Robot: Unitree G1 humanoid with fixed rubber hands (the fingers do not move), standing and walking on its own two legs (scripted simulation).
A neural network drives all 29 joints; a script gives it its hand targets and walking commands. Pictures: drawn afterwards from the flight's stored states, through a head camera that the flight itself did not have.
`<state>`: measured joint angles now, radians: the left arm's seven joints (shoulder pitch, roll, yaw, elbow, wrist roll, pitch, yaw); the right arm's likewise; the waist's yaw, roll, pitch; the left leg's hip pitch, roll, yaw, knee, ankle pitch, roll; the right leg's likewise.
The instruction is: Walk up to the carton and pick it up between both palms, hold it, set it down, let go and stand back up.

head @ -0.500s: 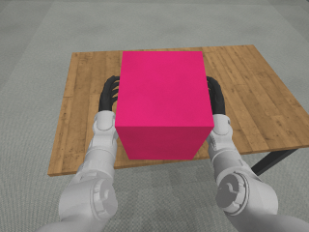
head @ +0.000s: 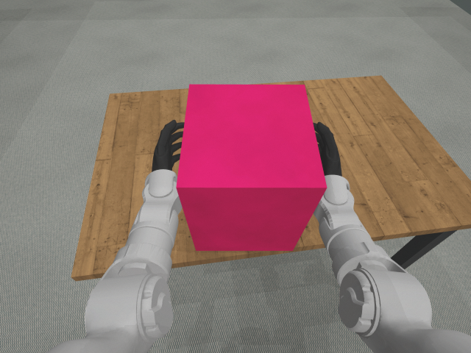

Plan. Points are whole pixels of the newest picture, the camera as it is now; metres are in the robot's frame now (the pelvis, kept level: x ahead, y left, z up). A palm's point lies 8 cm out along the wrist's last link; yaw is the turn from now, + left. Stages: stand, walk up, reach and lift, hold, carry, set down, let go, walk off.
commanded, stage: reach and lift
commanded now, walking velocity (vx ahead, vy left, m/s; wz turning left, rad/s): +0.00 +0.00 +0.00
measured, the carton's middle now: (245, 174) +0.42 -0.01 +0.06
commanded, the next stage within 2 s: hold in 1.88 s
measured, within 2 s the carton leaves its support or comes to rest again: neither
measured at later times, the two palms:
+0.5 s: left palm (134, 138) +0.39 +0.16 +0.18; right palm (332, 136) +0.38 -0.13 +0.18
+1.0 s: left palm (112, 137) +0.36 +0.17 +0.21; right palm (328, 134) +0.37 -0.12 +0.21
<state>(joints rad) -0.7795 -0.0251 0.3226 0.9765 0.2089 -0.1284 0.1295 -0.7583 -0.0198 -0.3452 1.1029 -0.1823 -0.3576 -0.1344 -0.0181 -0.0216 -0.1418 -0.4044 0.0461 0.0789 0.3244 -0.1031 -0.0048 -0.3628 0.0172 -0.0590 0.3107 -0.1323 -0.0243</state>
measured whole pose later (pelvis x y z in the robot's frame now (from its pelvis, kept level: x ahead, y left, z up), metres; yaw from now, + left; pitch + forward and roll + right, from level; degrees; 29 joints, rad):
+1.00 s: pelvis -0.03 +0.02 +0.00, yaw +2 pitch -6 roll -1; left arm -0.86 0.00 0.32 0.49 0.24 0.64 0.10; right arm -0.92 -0.06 -0.18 0.89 0.13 0.24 -0.14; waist -0.07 -0.05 0.00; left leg -0.14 0.01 0.06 0.37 -0.12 0.03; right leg -0.07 -0.02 -0.08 0.32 -0.14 0.01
